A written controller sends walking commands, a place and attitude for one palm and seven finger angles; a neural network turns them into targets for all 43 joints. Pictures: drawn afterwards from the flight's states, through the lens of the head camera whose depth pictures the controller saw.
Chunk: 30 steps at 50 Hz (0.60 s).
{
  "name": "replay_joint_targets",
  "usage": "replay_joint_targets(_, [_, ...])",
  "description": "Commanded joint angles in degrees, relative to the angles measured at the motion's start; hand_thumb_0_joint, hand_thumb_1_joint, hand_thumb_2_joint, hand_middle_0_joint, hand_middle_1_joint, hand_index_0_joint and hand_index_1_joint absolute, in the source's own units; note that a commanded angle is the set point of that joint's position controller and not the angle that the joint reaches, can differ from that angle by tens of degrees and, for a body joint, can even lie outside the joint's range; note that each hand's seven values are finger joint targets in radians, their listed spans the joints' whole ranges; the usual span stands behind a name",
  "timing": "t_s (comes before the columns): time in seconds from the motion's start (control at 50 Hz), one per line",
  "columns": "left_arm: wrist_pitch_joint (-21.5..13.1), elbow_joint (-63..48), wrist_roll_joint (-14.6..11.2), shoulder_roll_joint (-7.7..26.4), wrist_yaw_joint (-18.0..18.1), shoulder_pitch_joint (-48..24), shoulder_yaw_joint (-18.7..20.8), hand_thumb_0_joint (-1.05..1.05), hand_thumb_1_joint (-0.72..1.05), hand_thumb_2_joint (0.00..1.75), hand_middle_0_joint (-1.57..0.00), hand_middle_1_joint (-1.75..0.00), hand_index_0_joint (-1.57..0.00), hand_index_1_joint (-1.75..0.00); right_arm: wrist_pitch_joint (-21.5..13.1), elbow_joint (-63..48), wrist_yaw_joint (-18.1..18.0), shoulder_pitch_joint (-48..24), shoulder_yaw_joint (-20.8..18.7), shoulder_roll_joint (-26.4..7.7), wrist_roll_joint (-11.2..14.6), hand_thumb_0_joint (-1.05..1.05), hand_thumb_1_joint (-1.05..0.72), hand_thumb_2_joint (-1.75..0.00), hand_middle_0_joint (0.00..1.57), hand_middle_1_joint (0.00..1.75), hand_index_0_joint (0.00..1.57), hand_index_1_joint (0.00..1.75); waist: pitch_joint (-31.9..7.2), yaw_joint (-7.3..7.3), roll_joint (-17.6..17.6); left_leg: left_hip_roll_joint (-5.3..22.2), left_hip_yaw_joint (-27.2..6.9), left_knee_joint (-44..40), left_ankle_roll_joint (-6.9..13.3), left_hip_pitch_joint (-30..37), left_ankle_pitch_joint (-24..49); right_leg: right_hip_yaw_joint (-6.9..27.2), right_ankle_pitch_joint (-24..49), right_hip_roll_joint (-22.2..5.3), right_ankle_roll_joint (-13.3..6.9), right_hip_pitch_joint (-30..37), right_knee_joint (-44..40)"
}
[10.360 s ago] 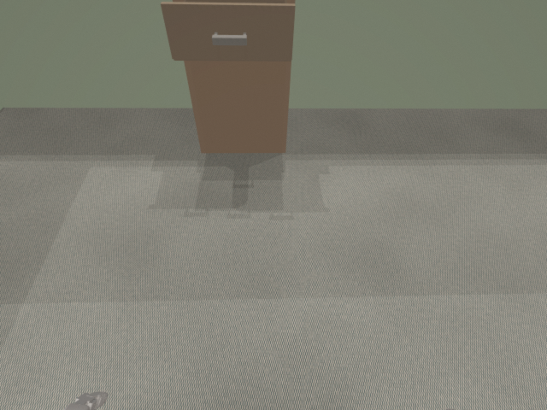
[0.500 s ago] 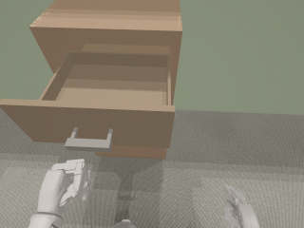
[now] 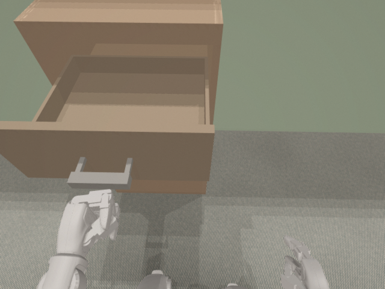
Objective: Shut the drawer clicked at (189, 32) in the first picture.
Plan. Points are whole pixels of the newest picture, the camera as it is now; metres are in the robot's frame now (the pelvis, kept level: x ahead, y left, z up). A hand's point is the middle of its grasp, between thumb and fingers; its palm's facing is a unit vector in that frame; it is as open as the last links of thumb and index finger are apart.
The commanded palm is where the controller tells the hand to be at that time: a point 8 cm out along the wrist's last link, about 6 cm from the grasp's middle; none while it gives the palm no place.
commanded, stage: bring the fist close to the handle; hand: left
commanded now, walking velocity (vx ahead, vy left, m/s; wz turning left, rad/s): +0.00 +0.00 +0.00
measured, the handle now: (103, 171) +0.34 +0.19 +0.06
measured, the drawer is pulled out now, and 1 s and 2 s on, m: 0.28 0.22 0.10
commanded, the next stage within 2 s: push the drawer shut in 0.18 s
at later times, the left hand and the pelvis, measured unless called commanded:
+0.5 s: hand (118, 210) +0.26 +0.15 +0.06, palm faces -0.01 -1.00 -0.07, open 3.2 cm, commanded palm +0.24 +0.21 +0.06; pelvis +0.01 -0.01 +0.00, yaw +0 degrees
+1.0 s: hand (121, 181) +0.32 +0.15 +0.06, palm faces -0.02 -1.00 -0.05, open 3.1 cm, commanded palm +0.30 +0.21 +0.06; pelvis +0.00 +0.00 +0.01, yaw +0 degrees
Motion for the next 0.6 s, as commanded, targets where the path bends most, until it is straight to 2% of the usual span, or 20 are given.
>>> replay_joint_targets(0.0, [-3.57, -12.20, -0.91, 3.57, -0.17, -0.68, 1.98, 0.00, 0.90, 0.90, -1.40, -1.60, -1.40, -1.60, -2.85, -9.64, -0.71, -3.35, -3.18, -6.97, 0.15, 0.00, -0.90, -0.90, 0.20, 0.30, 0.20, 0.30, -9.95, 0.04, -1.97, -2.22, -1.01, -7.56, 1.96, 11.53, 12.62, 2.26, 18.74, 0.65, 1.38, 3.27, -10.13])
replay_joint_targets(0.02, [-3.89, -11.75, -0.60, 5.35, 0.17, -0.55, 3.89, 0.00, 0.90, 0.90, -1.40, -1.60, -1.40, -1.60, -2.74, -9.17, -0.90, -3.29, -3.44, -7.16, 0.12, 0.00, -0.90, -0.90, 0.20, 0.30, 0.20, 0.30, -9.83, 0.19, -2.58, -2.11, -1.03, -7.35, 2.00, 11.31, 12.87, 2.32, 18.91, 0.73, 1.30, 3.36, -10.07])
replay_joint_targets(0.04, [-4.17, -11.71, -0.47, 3.90, 0.01, -0.02, 2.47, 0.00, 0.90, 0.90, -1.40, -1.60, -1.40, -1.60, -2.74, -9.55, -0.86, -3.21, -3.34, -7.05, 0.04, 0.00, -0.90, -0.90, 0.20, 0.30, 0.20, 0.30, -9.71, 0.08, -2.76, -2.25, -0.84, -7.26, 2.01, 11.12, 12.56, 2.36, 18.73, 0.61, 1.41, 3.09, -9.94])
replay_joint_targets(0.06, [-4.70, -12.31, -0.55, 4.35, 0.02, -1.12, 2.70, 0.00, 0.90, 0.90, -1.40, -1.60, -1.40, -1.60, -2.86, -9.36, -0.80, -3.22, -3.37, -7.04, 0.03, 0.00, -0.90, -0.90, 0.20, 0.30, 0.20, 0.30, -10.08, 0.03, -1.60, -2.23, -0.89, -7.06, 1.98, 11.28, 12.52, 2.50, 18.71, 0.57, 1.36, 2.70, -9.76])
replay_joint_targets(0.1, [-5.43, -12.56, -0.70, 4.52, 0.05, -1.39, 2.80, 0.00, 0.90, 0.90, -1.40, -1.60, -1.40, -1.60, -2.96, -9.33, -0.87, -3.09, -3.39, -7.03, -0.05, 0.00, -0.90, -0.90, 0.20, 0.30, 0.20, 0.30, -10.40, -0.11, -2.35, -2.33, -0.82, -6.59, 2.04, 10.77, 12.00, 2.99, 18.27, 0.45, 1.50, 2.92, -9.88])
replay_joint_targets(0.12, [-5.64, -11.87, -0.36, 5.87, 0.27, -1.17, 4.03, 0.00, 0.90, 0.90, -1.40, -1.60, -1.40, -1.60, -2.88, -8.85, -1.01, -3.22, -3.52, -7.15, -0.12, 0.00, -0.90, -0.90, 0.20, 0.30, 0.20, 0.30, -9.90, -0.09, -2.59, -2.25, -0.82, -6.23, 2.16, 10.30, 12.09, 3.32, 18.47, 0.48, 1.50, 2.82, -9.98])
replay_joint_targets(0.2, [-6.54, -13.00, -0.90, 4.93, -0.62, -2.42, 2.89, 0.00, 0.90, 0.90, -1.40, -1.60, -1.40, -1.60, -3.15, -9.04, -1.02, -3.09, -3.48, -7.01, 0.06, 0.00, -0.90, -0.90, 0.20, 0.30, 0.20, 0.30, -11.77, -0.13, -0.81, -2.45, -0.57, -6.04, 2.10, 11.01, 12.38, 3.58, 19.05, 0.24, 1.53, 3.35, -9.76])
replay_joint_targets(0.22, [-6.28, -11.99, -0.81, 6.41, -0.44, -1.58, 4.49, 0.00, 0.90, 0.90, -1.40, -1.60, -1.40, -1.60, -2.86, -8.68, -1.16, -3.03, -3.58, -7.14, 0.01, 0.00, -0.90, -0.90, 0.20, 0.30, 0.20, 0.30, -11.20, -0.04, -1.66, -2.39, -0.61, -5.94, 2.23, 10.50, 12.41, 3.92, 19.11, 0.32, 1.54, 3.69, -10.26])
replay_joint_targets(0.24, [-5.99, -11.22, -1.07, 6.00, -0.66, -1.21, 4.54, 0.00, 0.90, 0.90, -1.40, -1.60, -1.40, -1.60, -2.73, -8.70, -1.21, -3.00, -3.52, -7.15, 0.02, 0.00, -0.90, -0.90, 0.20, 0.30, 0.20, 0.30, -11.35, -0.04, -2.21, -2.42, -0.51, -5.95, 2.20, 10.32, 12.59, 4.12, 19.69, 0.20, 1.66, 4.14, -10.33])
replay_joint_targets(0.32, [-5.78, -10.16, -1.07, 7.02, -1.15, -8.05, 4.80, 0.00, 0.90, 0.90, -1.40, -1.60, -1.40, -1.60, -2.62, -7.70, -1.61, -3.00, -3.33, -7.61, 0.05, 0.00, -0.90, -0.90, 0.20, 0.30, 0.20, 0.30, -10.13, -1.39, -1.82, -2.29, -0.63, -5.41, 2.34, 10.10, 11.72, 4.47, 18.63, 0.14, 1.88, 2.56, -10.82])
replay_joint_targets(0.34, [-5.78, -9.15, -1.10, 5.97, -1.30, -9.37, 3.88, 0.00, 0.90, 0.90, -1.40, -1.60, -1.40, -1.60, -2.75, -7.53, -1.63, -2.88, -3.21, -7.56, 0.01, 0.00, -0.90, -0.90, 0.20, 0.30, 0.20, 0.30, -10.36, -1.49, -1.66, -2.36, -0.75, -5.48, 2.29, 10.23, 11.75, 4.41, 18.61, 0.13, 1.82, 2.46, -10.58])
replay_joint_targets(0.4, [-5.22, -7.34, -1.91, 6.70, -1.90, -10.52, 5.18, 0.00, 0.90, 0.90, -1.40, -1.60, -1.40, -1.60, -2.91, -7.34, -1.65, -2.81, -3.21, -7.74, 0.06, 0.00, -0.90, -0.90, 0.20, 0.30, 0.20, 0.30, -12.21, -0.77, -1.25, -2.55, -0.52, -5.69, 2.22, 10.68, 12.56, 4.87, 20.14, -0.12, 1.90, 4.42, -10.99])
replay_joint_targets(0.42, [-4.86, -6.08, -1.97, 8.17, -1.82, -10.94, 6.77, 0.00, 0.90, 0.90, -1.40, -1.60, -1.40, -1.60, -2.71, -6.93, -1.67, -2.67, -3.24, -7.96, 0.04, 0.00, -0.90, -0.90, 0.20, 0.30, 0.20, 0.30, -12.47, -0.66, -1.91, -2.46, -0.62, -5.77, 2.33, 10.73, 13.40, 4.95, 21.53, -0.08, 1.93, 5.14, -11.12])
replay_joint_targets(0.46, [-4.34, -5.12, -2.33, 7.69, -2.43, -10.72, 7.08, 0.00, 0.90, 0.90, -1.40, -1.60, -1.40, -1.60, -2.43, -7.05, -1.60, -2.46, -3.34, -7.88, 0.08, 0.00, -0.90, -0.90, 0.20, 0.30, 0.20, 0.30, -14.10, -0.09, -2.26, -2.46, -0.36, -6.46, 2.17, 11.72, 15.46, 4.62, 25.10, -0.20, 2.08, 7.01, -10.74])
replay_joint_targets(0.48, [-4.20, -5.54, -2.47, 7.05, -2.67, -11.61, 6.30, 0.00, 0.90, 0.90, -1.40, -1.60, -1.40, -1.60, -2.44, -7.21, -1.60, -2.68, -3.31, -7.86, 0.21, 0.00, -0.90, -0.90, 0.20, 0.30, 0.20, 0.30, -13.90, -0.43, -1.41, -2.51, -0.18, -6.50, 2.19, 12.39, 16.09, 4.57, 26.23, -0.24, 2.14, 6.91, -10.81])
replay_joint_targets(0.5, [-3.99, -5.34, -2.74, 6.88, -2.67, -12.78, 6.17, 0.00, 0.90, 0.90, -1.40, -1.60, -1.40, -1.60, -2.41, -6.97, -1.56, -2.43, -3.19, -7.79, 0.20, 0.00, -0.90, -0.90, 0.20, 0.30, 0.20, 0.30, -13.65, -0.75, -2.01, -2.53, -0.31, -6.67, 2.21, 12.48, 15.95, 4.29, 26.33, -0.27, 2.26, 6.96, -11.01])
replay_joint_targets(0.52, [-3.90, -3.80, -2.65, 8.36, -2.45, -13.92, 7.60, 0.00, 0.90, 0.90, -1.40, -1.60, -1.40, -1.60, -2.23, -6.31, -1.70, -2.59, -3.21, -8.09, 0.10, 0.00, -0.90, -0.90, 0.20, 0.30, 0.20, 0.30, -12.58, -0.88, -2.58, -2.46, -0.42, -6.47, 2.26, 11.72, 15.79, 4.56, 26.22, -0.20, 2.26, 6.66, -11.22])
replay_joint_targets(0.54, [-3.93, -2.69, -2.84, 7.84, -2.55, -15.11, 7.46, 0.00, 0.90, 0.90, -1.40, -1.60, -1.40, -1.60, -2.09, -6.08, -1.71, -2.63, -3.07, -7.99, 0.11, 0.00, -0.90, -0.90, 0.20, 0.30, 0.20, 0.30, -11.58, -1.03, -2.98, -2.49, -0.44, -6.66, 2.20, 11.37, 15.00, 4.60, 25.35, -0.16, 2.26, 6.16, -11.42])
replay_joint_targets(0.56, [-4.38, -2.33, -2.89, 8.72, -2.56, -16.56, 8.52, 0.00, 0.90, 0.90, -1.40, -1.60, -1.40, -1.60, -2.10, -5.61, -1.73, -2.59, -3.22, -8.07, 0.10, 0.00, -0.90, -0.90, 0.20, 0.30, 0.20, 0.30, -12.23, -0.94, -2.85, -2.47, -0.37, -6.59, 2.14, 11.50, 15.04, 4.89, 25.33, -0.18, 2.29, 6.35, -11.41])
replay_joint_targets(0.58, [-4.67, -2.30, -2.79, 7.61, -2.82, -17.25, 7.29, 0.00, 0.90, 0.90, -1.40, -1.60, -1.40, -1.60, -2.23, -5.67, -1.64, -2.91, -3.13, -7.92, 0.06, 0.00, -0.90, -0.90, 0.20, 0.30, 0.20, 0.30, -12.59, -0.91, -1.78, -2.57, -0.35, -6.81, 2.13, 11.90, 14.99, 4.64, 24.90, -0.17, 2.14, 6.24, -11.21])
